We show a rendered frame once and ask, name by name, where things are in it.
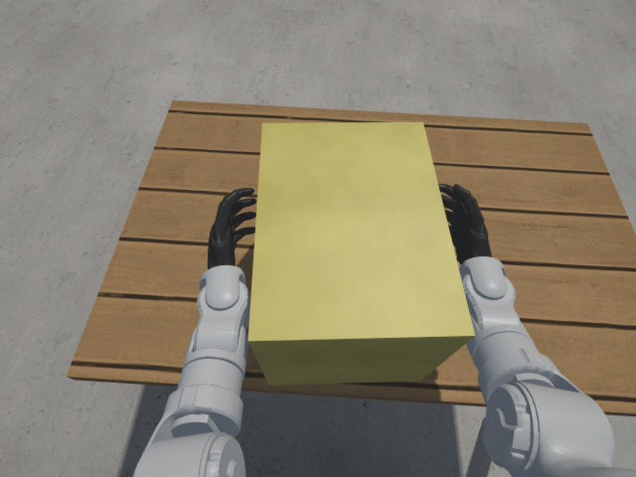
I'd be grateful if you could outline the robot right upper arm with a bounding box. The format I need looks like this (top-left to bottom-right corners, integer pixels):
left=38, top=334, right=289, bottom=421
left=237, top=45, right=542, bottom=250
left=483, top=381, right=636, bottom=477

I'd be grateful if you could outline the robot right forearm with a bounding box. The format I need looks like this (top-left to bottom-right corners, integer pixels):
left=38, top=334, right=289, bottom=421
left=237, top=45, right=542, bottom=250
left=459, top=256, right=615, bottom=464

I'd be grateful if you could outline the carton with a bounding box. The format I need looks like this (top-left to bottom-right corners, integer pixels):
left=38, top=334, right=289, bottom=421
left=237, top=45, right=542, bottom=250
left=248, top=122, right=475, bottom=386

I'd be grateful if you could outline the robot left hand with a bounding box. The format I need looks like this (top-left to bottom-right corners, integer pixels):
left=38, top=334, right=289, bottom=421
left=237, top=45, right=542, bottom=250
left=208, top=188, right=256, bottom=269

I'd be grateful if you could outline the robot left upper arm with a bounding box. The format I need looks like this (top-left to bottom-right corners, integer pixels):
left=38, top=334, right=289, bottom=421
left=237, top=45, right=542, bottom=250
left=134, top=431, right=245, bottom=477

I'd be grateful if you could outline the robot left forearm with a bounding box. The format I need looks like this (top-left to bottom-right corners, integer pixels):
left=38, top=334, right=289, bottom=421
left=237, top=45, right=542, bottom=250
left=133, top=265, right=250, bottom=477

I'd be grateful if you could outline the robot right hand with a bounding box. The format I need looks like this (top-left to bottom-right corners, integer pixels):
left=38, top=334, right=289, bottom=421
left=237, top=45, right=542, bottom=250
left=438, top=184, right=492, bottom=264

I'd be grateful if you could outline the table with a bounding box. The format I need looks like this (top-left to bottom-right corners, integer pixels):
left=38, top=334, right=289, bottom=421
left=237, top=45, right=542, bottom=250
left=67, top=100, right=636, bottom=425

